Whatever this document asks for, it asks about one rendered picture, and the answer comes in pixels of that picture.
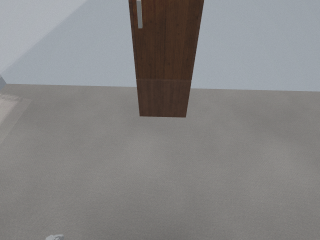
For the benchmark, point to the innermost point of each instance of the cupboard door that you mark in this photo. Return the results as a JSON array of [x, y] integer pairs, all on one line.
[[165, 43]]

